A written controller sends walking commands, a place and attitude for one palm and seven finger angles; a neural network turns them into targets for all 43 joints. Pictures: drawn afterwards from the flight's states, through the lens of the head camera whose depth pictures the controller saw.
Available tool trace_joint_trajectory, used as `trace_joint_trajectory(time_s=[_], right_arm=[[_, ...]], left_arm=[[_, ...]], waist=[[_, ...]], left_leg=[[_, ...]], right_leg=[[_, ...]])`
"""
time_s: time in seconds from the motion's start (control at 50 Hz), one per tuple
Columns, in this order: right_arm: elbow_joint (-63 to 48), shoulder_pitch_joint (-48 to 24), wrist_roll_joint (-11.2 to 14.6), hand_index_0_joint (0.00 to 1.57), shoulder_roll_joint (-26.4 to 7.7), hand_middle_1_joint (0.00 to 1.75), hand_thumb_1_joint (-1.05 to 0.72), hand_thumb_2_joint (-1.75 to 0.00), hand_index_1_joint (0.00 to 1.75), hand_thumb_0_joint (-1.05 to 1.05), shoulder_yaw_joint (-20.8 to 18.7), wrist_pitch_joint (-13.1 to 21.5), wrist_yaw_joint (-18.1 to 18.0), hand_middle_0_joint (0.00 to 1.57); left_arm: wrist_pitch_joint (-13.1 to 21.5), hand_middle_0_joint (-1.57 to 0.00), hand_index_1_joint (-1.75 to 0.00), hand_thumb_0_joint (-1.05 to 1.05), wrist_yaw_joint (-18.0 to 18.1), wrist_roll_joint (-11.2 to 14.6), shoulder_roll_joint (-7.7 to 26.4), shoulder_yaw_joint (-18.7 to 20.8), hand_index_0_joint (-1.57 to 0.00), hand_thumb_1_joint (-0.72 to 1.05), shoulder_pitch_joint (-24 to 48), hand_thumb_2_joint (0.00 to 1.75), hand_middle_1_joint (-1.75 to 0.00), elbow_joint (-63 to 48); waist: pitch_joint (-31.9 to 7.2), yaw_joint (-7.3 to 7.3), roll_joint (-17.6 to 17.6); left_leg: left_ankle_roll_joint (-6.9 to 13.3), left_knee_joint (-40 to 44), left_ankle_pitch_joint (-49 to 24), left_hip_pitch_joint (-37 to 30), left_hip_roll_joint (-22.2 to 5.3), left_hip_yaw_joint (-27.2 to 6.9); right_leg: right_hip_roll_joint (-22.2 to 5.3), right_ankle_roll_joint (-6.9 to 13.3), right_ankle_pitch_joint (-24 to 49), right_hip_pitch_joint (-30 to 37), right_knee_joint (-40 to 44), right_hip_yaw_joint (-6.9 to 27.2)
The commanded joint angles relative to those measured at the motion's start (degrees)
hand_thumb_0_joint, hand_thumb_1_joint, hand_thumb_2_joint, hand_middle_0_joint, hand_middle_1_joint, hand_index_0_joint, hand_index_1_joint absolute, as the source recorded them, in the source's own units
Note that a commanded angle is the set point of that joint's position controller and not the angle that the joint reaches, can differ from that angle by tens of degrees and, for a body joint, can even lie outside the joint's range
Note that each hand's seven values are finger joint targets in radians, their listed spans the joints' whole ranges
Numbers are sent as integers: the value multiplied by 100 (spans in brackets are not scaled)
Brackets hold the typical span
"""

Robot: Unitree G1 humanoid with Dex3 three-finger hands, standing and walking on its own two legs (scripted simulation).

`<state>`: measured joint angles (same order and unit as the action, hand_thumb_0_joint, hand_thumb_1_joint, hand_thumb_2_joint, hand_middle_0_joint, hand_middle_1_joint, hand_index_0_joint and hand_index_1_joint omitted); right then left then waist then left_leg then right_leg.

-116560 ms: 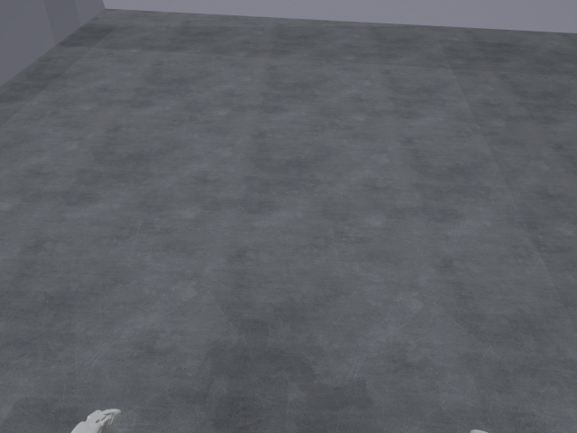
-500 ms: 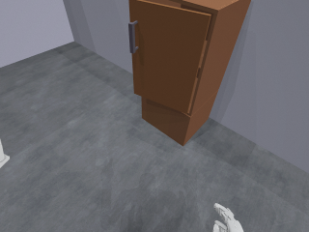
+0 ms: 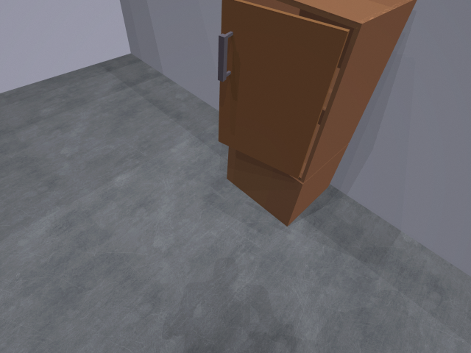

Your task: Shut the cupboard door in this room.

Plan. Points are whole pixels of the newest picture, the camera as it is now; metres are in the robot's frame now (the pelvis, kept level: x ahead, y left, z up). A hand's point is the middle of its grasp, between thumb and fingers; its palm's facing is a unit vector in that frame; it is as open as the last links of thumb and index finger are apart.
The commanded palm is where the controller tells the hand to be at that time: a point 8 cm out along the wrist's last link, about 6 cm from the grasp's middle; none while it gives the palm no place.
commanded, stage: let the arm hang, fingers relaxed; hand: left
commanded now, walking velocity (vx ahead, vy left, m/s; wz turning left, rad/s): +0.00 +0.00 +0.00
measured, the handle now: (226, 56) +1.01 +0.08 +0.03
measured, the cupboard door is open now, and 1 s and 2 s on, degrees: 12 12 12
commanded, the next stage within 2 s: look to check the result in 0.66 s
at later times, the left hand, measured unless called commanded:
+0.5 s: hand out of the picture -0.04 +0.17 -0.17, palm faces +0.00 -0.99 -0.15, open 7.4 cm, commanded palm none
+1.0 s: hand out of the picture -0.03 +0.20 -0.17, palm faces -0.02 -0.98 -0.18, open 7.4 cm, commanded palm none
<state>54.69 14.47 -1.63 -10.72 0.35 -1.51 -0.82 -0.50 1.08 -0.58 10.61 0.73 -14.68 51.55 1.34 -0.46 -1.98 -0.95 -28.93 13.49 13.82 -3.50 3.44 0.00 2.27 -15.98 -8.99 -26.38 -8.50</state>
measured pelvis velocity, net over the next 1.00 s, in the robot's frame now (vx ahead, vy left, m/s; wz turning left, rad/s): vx -0.01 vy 0.04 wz -0.06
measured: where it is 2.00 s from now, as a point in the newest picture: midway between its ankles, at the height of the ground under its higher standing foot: outside the picture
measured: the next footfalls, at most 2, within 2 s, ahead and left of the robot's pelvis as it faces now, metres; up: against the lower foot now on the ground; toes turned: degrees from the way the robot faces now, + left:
none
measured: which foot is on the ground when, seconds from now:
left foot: down 0.00-1.00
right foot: down 0.00-1.00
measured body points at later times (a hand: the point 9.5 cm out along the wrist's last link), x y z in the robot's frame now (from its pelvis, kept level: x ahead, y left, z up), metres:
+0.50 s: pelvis -0.01 +0.02 +0.01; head -0.01 +0.02 +0.46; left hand -0.04 +0.23 -0.16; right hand -0.06 -0.18 -0.16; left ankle +0.02 +0.13 -0.74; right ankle -0.02 -0.09 -0.74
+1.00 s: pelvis -0.01 +0.04 +0.01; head -0.01 +0.03 +0.46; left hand -0.03 +0.25 -0.15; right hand -0.05 -0.16 -0.16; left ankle +0.02 +0.13 -0.74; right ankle -0.02 -0.09 -0.74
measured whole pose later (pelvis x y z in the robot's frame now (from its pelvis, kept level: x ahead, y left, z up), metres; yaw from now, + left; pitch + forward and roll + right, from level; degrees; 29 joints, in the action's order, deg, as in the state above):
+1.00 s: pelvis -0.01 +0.04 +0.01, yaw -4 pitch -2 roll +0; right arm 65.0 19.4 -0.8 -6.2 0.1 0.0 -1.7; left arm 0.4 2.3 -0.9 6.8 0.3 -19.6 66.6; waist 1.7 -0.5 0.7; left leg 2.1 -22.6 10.5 10.0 -1.0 8.6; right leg -2.3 -0.6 -12.8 -8.6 -23.6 -3.6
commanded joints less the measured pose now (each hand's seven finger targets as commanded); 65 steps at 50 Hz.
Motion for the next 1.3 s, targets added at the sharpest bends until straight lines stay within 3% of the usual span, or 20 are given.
trace_joint_trajectory(time_s=[0.0,0.1,0.2,0.48,0.66,0.98,1.28], right_arm=[[-43,173,31,20,-548,30,-90,-90,30,0,-143,143,-71,20],[339,423,45,20,-521,30,-90,-90,30,0,-119,141,-92,20],[675,645,56,20,-387,30,-90,-90,30,0,-93,133,-91,20],[1027,971,81,20,-21,30,-90,-90,30,0,-76,146,-140,20],[1013,1033,77,20,17,30,-90,-90,30,0,-107,140,-159,20],[943,959,83,20,-133,30,-90,-90,30,0,-150,180,-132,20],[943,726,86,20,-281,30,-90,-90,30,0,-170,189,-112,20]], left_arm=[[110,-20,-30,0,16,-11,611,133,-20,90,-215,90,-30,179],[97,-20,-30,0,30,3,529,82,-20,90,-315,90,-30,677],[105,-20,-30,0,60,16,453,45,-20,90,-508,90,-30,1016],[99,-20,-30,0,124,1,139,15,-20,90,-951,90,-30,1438],[97,-20,-30,0,136,-23,-14,12,-20,90,-1057,90,-30,1492],[114,-20,-30,0,132,-36,122,43,-20,90,-933,90,-30,1394],[128,-20,-30,0,116,-35,340,59,-20,90,-682,90,-30,1314]], waist=[[-64,6,579],[277,6,19],[382,4,-161],[618,0,304],[727,-18,326],[528,-16,92],[490,-23,218]], left_leg=[[144,751,-864,-176,-357,-370],[176,1015,-572,-270,-383,-322],[210,1125,-370,-357,-341,-262],[227,1242,-32,-217,-276,-175],[235,1292,233,-170,-284,-206],[287,1322,65,-270,-351,-239],[265,1313,-105,-405,-349,-204]], right_leg=[[-671,47,941,128,815,788],[-635,7,616,-39,975,814],[-642,0,413,-159,1054,869],[-598,-26,295,-311,988,890],[-549,-45,214,-488,945,894],[-559,-71,416,-434,798,908],[-600,-58,488,-375,876,952]])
